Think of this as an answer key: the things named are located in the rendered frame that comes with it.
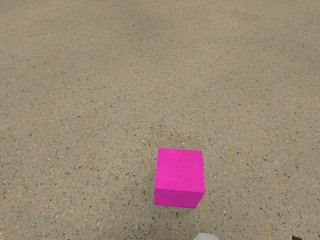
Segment carton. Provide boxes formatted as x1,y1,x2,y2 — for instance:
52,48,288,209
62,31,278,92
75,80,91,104
154,147,205,209

